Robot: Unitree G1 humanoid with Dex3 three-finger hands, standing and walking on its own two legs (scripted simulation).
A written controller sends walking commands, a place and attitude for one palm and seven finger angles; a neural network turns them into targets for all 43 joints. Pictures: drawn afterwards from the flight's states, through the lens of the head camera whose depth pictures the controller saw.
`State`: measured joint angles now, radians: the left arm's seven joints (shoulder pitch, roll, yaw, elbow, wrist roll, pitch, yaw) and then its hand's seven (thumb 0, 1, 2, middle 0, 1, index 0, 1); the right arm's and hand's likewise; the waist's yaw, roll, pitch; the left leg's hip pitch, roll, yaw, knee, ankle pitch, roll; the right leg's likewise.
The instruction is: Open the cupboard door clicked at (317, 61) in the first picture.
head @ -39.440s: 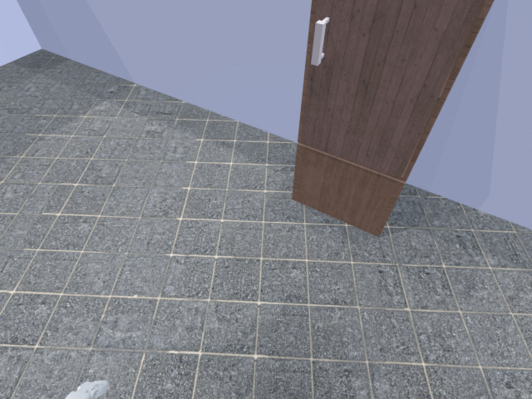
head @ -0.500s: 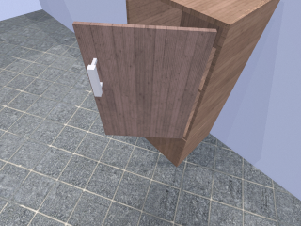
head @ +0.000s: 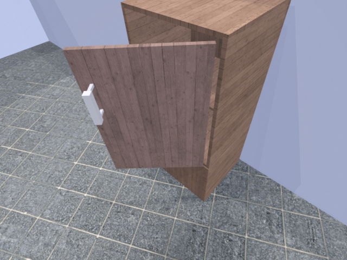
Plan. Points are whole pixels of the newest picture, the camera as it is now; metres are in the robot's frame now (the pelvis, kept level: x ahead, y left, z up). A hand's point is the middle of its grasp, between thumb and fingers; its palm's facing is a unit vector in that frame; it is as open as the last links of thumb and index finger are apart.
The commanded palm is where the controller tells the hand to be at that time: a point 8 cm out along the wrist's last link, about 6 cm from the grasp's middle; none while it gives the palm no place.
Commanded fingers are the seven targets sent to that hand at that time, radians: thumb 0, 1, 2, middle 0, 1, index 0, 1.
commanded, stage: come to a stop and stand still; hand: left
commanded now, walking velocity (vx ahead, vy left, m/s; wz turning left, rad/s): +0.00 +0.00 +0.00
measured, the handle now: (95, 104) +0.55 +0.27 +0.05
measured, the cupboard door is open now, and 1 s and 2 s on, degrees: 43 43 43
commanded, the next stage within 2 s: look again from close up in 0.46 s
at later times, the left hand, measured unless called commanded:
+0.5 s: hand out of the picture +0.00 +0.14 -0.17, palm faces +0.01 -0.98 -0.19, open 7.3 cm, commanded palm none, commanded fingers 0.00 0.90 0.90 -0.20 -0.30 -0.20 -0.30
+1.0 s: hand out of the picture +0.04 +0.17 -0.17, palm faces +0.00 -0.98 -0.22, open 7.4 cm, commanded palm none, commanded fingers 0.00 0.90 0.90 -0.20 -0.30 -0.20 -0.30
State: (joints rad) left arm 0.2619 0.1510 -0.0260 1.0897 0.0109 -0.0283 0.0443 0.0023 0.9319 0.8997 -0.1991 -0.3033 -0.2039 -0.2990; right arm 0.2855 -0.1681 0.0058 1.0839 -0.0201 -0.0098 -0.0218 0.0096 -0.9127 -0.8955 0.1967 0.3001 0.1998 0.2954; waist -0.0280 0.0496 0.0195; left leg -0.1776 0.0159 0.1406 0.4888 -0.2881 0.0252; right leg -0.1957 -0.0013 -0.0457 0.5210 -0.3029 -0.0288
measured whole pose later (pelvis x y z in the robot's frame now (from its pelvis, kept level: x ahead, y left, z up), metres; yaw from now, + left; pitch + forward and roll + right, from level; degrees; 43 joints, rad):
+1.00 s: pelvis +0.02 -0.02 +0.01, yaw +0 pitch +0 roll +1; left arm 0.24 0.18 -0.01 1.10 0.01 -0.03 0.03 0.00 0.91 0.90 -0.20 -0.30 -0.20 -0.30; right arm 0.23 -0.16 0.01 1.15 -0.02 -0.02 -0.03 0.01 -0.91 -0.90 0.20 0.30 0.20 0.30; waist 0.00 -0.01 0.03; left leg -0.13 0.03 0.14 0.40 -0.26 0.00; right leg -0.15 0.02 -0.05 0.43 -0.28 -0.05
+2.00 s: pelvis -0.04 +0.00 -0.05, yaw +4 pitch +11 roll -2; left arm 0.23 0.30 0.26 0.15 -0.33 -0.33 -0.37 0.01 0.16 0.59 -0.25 -0.78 -0.26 -0.77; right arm 0.28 -0.22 0.05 0.60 0.03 -0.23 -0.07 0.02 -0.90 -0.90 0.20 0.30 0.21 0.30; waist -0.01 0.04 -0.08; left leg -0.74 0.04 0.04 0.97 -0.42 0.03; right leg -0.69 -0.01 -0.13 0.93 -0.43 -0.04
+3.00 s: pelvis -0.02 +0.01 -0.02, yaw +3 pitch +6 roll -1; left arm -0.09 0.44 0.43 0.43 -0.35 -0.18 -0.53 -0.01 -0.50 0.30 -0.30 -1.20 -0.30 -1.20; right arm 0.28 -0.30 0.05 0.60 0.05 -0.21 -0.09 0.02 -0.90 -0.90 0.20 0.30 0.20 0.30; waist 0.00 0.03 -0.05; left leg -0.48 0.02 0.07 0.72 -0.34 0.05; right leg -0.44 -0.01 -0.10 0.68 -0.34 -0.02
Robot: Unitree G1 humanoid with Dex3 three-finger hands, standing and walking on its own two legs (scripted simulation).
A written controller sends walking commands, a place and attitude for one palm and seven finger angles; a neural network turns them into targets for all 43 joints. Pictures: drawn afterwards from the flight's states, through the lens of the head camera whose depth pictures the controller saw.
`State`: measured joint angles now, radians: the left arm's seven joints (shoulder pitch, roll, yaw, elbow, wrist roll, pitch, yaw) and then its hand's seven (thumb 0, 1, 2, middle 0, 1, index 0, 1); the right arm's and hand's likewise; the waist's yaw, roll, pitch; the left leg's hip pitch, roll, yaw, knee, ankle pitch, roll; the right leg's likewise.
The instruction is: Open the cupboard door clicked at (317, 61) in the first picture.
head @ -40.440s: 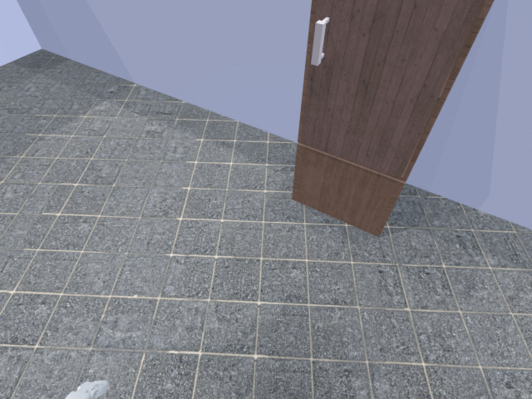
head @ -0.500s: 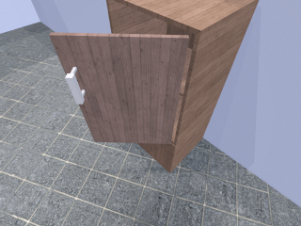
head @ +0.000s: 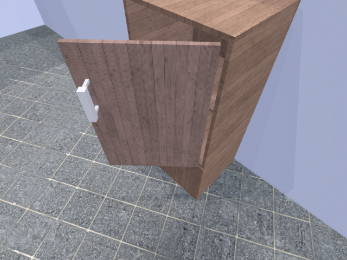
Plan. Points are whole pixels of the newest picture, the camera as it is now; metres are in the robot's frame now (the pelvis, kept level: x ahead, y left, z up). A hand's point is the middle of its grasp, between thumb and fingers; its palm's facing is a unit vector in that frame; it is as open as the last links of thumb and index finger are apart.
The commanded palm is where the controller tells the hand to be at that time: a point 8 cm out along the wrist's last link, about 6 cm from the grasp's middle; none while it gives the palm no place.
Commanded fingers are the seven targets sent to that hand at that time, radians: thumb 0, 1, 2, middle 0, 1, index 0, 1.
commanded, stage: look again from close up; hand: left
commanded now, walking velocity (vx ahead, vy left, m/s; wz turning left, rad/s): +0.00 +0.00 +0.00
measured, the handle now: (90, 100) +0.53 +0.29 +0.05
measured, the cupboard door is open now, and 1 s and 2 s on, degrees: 43 43 43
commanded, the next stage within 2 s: raise the hand with hooked fingers in 0.10 s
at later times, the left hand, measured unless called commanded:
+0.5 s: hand (92, 235) +0.17 +0.19 -0.01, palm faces +0.04 -1.00 -0.03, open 8.0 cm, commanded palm +0.11 +0.26 -0.05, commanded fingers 0.00 0.53 0.74 -0.23 -0.54 -0.23 -0.54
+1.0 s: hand (65, 236) +0.17 +0.24 -0.01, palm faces +0.04 -1.00 -0.05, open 10.9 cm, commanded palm +0.14 +0.30 +0.00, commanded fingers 0.00 -0.06 0.49 -0.27 -0.92 -0.27 -0.92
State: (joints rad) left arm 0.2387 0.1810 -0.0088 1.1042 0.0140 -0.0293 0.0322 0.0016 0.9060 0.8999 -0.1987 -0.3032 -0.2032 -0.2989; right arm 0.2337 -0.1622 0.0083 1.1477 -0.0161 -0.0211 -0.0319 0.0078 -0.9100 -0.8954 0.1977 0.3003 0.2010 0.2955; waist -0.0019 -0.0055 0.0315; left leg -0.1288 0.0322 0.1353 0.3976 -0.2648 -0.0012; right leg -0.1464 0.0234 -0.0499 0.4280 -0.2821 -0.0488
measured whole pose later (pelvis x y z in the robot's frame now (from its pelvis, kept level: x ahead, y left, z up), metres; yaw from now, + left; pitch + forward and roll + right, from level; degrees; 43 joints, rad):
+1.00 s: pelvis -0.06 +0.01 -0.06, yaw +4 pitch +11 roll -2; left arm 0.23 0.30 0.26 0.15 -0.33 -0.33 -0.37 0.01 0.16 0.59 -0.25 -0.78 -0.26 -0.77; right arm 0.28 -0.22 0.05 0.60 0.03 -0.23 -0.07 0.02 -0.90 -0.90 0.20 0.30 0.21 0.30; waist -0.01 0.04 -0.08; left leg -0.74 0.04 0.04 0.97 -0.42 0.03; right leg -0.69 -0.01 -0.13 0.93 -0.43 -0.04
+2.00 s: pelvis -0.04 +0.03 -0.02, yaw +4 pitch +6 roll -1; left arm -0.09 0.44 0.43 0.43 -0.35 -0.18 -0.53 -0.01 -0.50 0.30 -0.30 -1.20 -0.30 -1.20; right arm 0.28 -0.30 0.05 0.60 0.05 -0.21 -0.09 0.02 -0.90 -0.90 0.20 0.30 0.20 0.30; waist 0.00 0.03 -0.05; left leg -0.48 0.02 0.07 0.72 -0.34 0.05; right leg -0.44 -0.01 -0.10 0.68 -0.34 -0.02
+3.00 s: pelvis -0.04 +0.02 -0.03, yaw +2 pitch +11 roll -1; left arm -0.45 0.53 0.48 0.82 -0.27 -0.26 -0.54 -0.01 -0.50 0.30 -0.30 -1.20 -0.30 -1.20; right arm 0.35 -0.30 0.04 0.61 0.04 -0.11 -0.08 0.02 -0.90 -0.90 0.20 0.30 0.20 0.30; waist -0.05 0.01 -0.05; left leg -0.59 0.04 0.08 0.77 -0.36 0.04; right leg -0.56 0.00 -0.09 0.73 -0.35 -0.03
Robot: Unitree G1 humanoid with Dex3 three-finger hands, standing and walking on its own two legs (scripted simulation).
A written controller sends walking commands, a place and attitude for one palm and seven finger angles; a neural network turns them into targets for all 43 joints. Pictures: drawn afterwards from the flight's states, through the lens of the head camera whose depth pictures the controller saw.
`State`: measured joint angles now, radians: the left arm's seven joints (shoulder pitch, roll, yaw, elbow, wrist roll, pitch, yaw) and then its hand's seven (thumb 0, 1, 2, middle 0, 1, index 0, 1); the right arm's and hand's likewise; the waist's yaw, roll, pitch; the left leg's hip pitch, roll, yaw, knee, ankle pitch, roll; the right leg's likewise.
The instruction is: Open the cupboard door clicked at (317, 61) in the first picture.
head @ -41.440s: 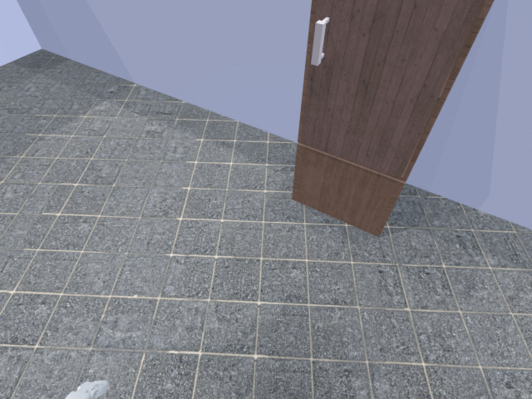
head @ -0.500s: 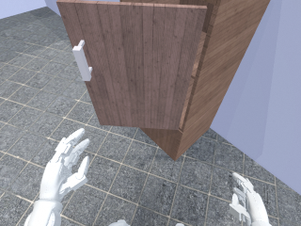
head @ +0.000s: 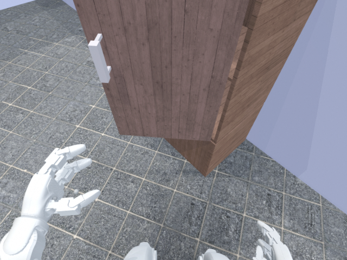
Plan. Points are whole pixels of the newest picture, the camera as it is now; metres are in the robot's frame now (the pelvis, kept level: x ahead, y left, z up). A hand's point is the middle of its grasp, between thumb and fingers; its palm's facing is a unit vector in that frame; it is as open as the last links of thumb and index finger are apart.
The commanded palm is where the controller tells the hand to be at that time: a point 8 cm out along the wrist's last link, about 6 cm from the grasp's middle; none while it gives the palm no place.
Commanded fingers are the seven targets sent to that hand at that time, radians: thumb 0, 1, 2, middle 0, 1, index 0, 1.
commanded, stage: raise the hand with hooked fingers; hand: left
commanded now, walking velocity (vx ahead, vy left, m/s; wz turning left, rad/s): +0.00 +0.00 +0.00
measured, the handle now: (102, 58) +0.61 +0.24 +0.11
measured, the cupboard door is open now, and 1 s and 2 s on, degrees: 43 43 43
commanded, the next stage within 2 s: move the hooked fingers beside the handle in 1.30 s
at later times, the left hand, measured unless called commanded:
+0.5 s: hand (47, 162) +0.29 +0.27 +0.10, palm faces +0.00 -1.00 -0.06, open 13.6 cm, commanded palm +0.26 +0.32 +0.10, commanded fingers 0.00 -0.50 0.30 -0.30 -1.20 -0.30 -1.20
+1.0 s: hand (36, 141) +0.31 +0.28 +0.13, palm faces -0.02 -1.00 -0.04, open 14.0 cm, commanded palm +0.28 +0.33 +0.13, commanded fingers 0.00 -0.50 0.30 -0.30 -1.20 -0.30 -1.20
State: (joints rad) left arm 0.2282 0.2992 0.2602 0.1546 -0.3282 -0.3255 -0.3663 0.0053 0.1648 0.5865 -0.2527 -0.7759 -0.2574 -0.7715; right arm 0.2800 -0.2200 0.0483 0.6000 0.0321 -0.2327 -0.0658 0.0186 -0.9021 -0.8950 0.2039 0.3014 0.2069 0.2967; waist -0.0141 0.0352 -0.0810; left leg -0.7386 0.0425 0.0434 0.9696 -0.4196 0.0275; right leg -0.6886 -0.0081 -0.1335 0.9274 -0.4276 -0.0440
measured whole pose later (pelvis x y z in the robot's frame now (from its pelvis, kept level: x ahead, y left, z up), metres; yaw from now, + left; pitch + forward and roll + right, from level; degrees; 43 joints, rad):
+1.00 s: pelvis +0.02 +0.01 +0.03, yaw +0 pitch +6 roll -1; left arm -0.09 0.44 0.43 0.43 -0.35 -0.18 -0.53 -0.01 -0.50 0.30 -0.30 -1.20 -0.30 -1.20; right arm 0.28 -0.30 0.05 0.60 0.05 -0.21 -0.09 0.02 -0.90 -0.90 0.20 0.30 0.20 0.30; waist 0.00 0.03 -0.05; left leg -0.48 0.02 0.07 0.72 -0.34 0.05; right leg -0.44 -0.01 -0.10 0.68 -0.34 -0.02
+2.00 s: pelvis +0.02 +0.01 +0.03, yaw -2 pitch +11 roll -1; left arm -0.45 0.53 0.48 0.82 -0.27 -0.26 -0.54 -0.01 -0.50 0.30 -0.30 -1.20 -0.30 -1.20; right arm 0.35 -0.30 0.04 0.61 0.04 -0.11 -0.08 0.02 -0.90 -0.90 0.20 0.30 0.20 0.30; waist -0.05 0.01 -0.05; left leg -0.59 0.04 0.08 0.77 -0.36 0.04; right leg -0.56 0.00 -0.09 0.73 -0.35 -0.03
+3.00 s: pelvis +0.03 +0.03 +0.00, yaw -4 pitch +22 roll -5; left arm -1.05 0.88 0.55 1.32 -0.07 -0.27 -0.53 -0.01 -0.50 0.30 -0.30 -1.20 -0.30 -1.20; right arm 0.45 -0.31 0.08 0.61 0.00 0.08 -0.06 0.01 -0.90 -0.89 0.20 0.30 0.21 0.30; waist -0.21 0.02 -0.06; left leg -0.90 0.06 0.07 0.93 -0.42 0.06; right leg -0.84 0.03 -0.09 0.81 -0.36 0.00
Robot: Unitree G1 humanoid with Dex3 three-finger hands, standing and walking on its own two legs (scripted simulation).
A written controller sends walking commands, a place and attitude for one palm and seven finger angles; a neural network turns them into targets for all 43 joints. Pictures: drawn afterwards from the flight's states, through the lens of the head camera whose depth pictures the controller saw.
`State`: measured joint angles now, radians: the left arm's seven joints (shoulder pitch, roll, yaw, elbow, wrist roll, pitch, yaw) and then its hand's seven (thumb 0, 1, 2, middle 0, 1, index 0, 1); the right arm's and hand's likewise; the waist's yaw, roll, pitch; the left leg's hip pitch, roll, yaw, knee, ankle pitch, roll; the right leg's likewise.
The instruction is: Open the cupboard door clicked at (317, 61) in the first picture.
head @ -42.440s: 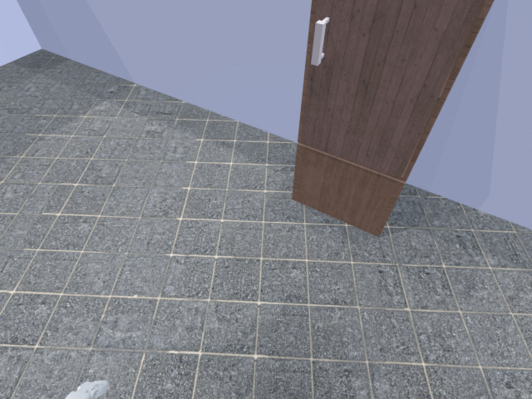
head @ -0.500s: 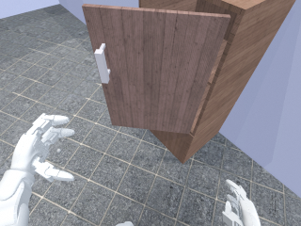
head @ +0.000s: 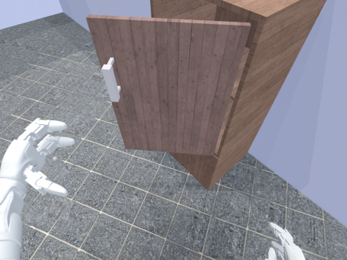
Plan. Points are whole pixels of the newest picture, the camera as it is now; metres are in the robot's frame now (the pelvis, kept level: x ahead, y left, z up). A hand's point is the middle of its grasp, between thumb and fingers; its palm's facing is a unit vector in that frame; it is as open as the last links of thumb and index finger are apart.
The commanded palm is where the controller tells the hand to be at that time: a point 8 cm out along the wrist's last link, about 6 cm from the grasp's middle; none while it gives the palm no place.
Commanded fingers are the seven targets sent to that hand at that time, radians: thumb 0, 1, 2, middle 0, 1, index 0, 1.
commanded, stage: raise the hand with hooked fingers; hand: left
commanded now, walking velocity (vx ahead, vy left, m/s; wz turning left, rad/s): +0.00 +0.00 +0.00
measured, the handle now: (113, 80) +0.59 +0.22 +0.07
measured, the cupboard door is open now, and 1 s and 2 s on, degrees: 43 43 43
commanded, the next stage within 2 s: move the hooked fingers beside the handle in 0.30 s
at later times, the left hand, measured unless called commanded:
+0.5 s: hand (60, 159) +0.29 +0.26 +0.09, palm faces +0.01 -1.00 -0.03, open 14.0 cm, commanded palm +0.28 +0.31 +0.09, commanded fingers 0.00 -0.50 0.30 -0.30 -1.20 -0.30 -1.20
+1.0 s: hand (76, 125) +0.39 +0.26 +0.09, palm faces -0.02 -1.00 -0.02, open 14.0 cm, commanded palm +0.36 +0.32 +0.09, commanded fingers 0.00 -0.50 0.30 -0.30 -1.20 -0.30 -1.20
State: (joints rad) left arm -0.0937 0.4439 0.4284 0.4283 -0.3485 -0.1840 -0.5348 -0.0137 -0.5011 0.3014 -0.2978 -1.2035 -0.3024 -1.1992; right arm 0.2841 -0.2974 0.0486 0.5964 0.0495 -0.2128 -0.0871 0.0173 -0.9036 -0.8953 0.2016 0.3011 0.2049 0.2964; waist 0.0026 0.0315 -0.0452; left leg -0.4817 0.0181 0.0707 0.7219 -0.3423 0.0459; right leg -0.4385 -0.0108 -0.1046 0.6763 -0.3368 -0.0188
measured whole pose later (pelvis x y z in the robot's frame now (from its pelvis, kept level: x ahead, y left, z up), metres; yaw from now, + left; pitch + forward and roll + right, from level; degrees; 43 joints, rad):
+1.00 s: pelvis +0.01 -0.01 -0.01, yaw -1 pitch +11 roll -1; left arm -0.45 0.53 0.48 0.82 -0.27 -0.26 -0.54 -0.01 -0.50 0.30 -0.30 -1.20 -0.30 -1.20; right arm 0.35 -0.30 0.04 0.61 0.04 -0.11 -0.08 0.02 -0.90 -0.90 0.20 0.30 0.20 0.30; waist -0.05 0.01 -0.05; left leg -0.59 0.04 0.08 0.77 -0.36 0.04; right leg -0.56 0.00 -0.09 0.73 -0.35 -0.03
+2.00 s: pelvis +0.01 +0.02 -0.03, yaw -3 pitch +22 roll -5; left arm -1.05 0.88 0.55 1.32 -0.07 -0.27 -0.53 -0.01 -0.50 0.30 -0.30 -1.20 -0.30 -1.20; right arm 0.45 -0.31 0.08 0.61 0.00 0.08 -0.06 0.01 -0.90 -0.89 0.20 0.30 0.21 0.30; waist -0.21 0.02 -0.06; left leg -0.90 0.06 0.07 0.93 -0.42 0.06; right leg -0.84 0.03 -0.09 0.81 -0.36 0.00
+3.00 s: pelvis +0.01 +0.02 -0.04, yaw -3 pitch +23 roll -6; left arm -1.04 0.90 0.53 1.31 -0.09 -0.27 -0.57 -0.01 -0.50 0.30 -0.30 -1.20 -0.30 -1.20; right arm 0.42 -0.31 0.09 0.60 0.00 0.10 -0.05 0.01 -0.90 -0.89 0.20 0.30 0.21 0.30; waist -0.21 0.02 -0.07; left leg -0.96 0.07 0.04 0.98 -0.44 0.06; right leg -0.87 0.03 -0.11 0.84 -0.37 -0.01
